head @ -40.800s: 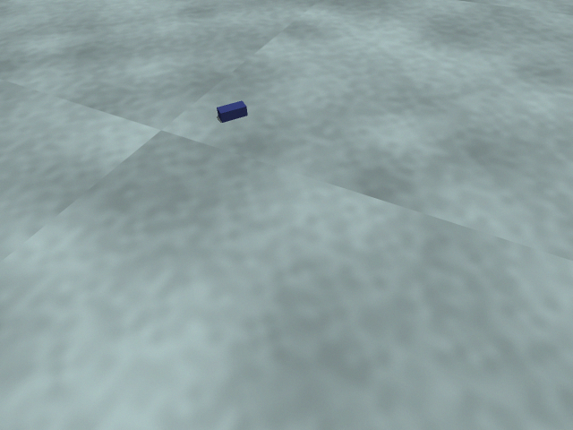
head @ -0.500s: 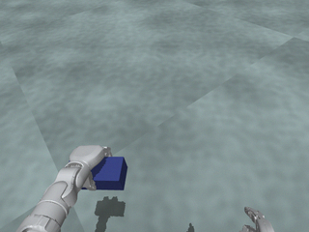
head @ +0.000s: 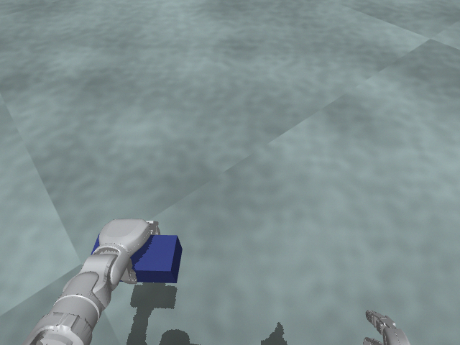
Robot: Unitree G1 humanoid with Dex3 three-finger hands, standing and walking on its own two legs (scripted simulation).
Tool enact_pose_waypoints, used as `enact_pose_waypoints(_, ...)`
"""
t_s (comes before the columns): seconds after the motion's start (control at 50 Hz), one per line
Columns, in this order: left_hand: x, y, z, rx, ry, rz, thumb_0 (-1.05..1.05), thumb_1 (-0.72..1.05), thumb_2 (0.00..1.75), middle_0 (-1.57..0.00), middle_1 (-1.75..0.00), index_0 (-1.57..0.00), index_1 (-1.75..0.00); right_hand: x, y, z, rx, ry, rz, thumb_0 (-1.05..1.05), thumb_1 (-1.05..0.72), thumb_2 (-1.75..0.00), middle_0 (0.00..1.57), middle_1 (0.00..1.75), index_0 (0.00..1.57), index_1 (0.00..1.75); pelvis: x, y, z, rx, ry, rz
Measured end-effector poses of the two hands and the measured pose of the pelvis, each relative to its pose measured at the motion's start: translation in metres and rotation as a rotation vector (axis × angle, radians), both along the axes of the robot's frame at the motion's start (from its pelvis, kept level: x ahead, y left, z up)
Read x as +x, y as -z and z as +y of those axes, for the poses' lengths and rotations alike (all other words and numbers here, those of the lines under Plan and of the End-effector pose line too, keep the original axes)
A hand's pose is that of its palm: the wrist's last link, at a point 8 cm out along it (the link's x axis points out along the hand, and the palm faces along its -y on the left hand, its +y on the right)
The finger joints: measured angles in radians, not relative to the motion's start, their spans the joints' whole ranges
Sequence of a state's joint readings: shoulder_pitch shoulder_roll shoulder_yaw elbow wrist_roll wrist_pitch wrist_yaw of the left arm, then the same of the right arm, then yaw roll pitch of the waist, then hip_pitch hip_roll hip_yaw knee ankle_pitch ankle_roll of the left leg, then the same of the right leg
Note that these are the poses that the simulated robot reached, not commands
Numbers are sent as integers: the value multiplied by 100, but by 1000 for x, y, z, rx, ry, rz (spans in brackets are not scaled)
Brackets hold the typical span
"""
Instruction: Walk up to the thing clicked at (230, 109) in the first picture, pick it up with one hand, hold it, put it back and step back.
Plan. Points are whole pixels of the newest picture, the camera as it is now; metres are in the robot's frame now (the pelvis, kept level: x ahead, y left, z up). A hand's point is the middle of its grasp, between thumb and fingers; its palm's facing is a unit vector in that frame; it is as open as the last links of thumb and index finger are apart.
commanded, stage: crouch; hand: left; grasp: from above
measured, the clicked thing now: (137, 258) +0.31 +0.23 -0.11
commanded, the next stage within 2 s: lower in 1.68 s
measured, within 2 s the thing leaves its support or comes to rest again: neither
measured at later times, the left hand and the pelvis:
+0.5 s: hand (158, 258) +0.38 +0.24 -0.31, palm faces -0.41 +0.06 -0.91, open 10.4 cm; pelvis -0.05 +0.02 -0.20, yaw -1 degrees
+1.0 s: hand (165, 268) +0.41 +0.26 -0.49, palm faces -0.44 +0.01 -0.90, open 10.4 cm; pelvis -0.06 +0.01 -0.33, yaw -3 degrees
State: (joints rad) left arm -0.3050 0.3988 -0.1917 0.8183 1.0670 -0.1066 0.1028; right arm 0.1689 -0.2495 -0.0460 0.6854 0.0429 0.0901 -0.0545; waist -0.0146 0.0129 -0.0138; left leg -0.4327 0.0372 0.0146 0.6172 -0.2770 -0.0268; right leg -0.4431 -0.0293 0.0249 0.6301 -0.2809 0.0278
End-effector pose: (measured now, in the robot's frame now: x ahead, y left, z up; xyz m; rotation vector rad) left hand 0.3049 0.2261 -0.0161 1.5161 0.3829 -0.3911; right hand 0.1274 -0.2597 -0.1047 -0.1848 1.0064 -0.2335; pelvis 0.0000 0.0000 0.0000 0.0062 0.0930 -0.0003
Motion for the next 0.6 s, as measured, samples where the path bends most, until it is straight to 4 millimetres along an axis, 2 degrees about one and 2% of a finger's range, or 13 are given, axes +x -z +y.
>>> enact_pose_waypoints(0.14,17,56,6,59,20,-39,0,-2,48,-62,-60,-65,-57,-32,39,-14,-51,-1,99,1,-90,-90,20,30,20,30,-14,38,2,-15,-13,141)
enact_pose_waypoints(0.3,51,140,7,88,24,-61,0,-1,47,-60,-61,-64,-58,-90,110,-20,-99,43,223,1,-90,-90,20,30,20,30,-34,108,9,-36,-11,313)
enact_pose_waypoints(0.46,76,220,8,89,-7,-79,0,0,47,-60,-61,-64,-58,-144,188,-5,-86,93,345,1,-91,-90,20,30,20,30,-49,180,15,-50,-5,437)
enact_pose_waypoints(0.52,82,247,11,90,-22,-61,0,0,47,-60,-61,-64,-58,-153,213,4,-67,97,371,1,-90,-90,20,30,20,30,-52,202,17,-53,-4,470)
enact_pose_waypoints(0.6,87,283,16,80,-39,-26,0,0,47,-61,-60,-64,-57,-157,242,13,-44,84,383,1,-90,-90,20,30,20,30,-56,229,18,-59,-4,505)
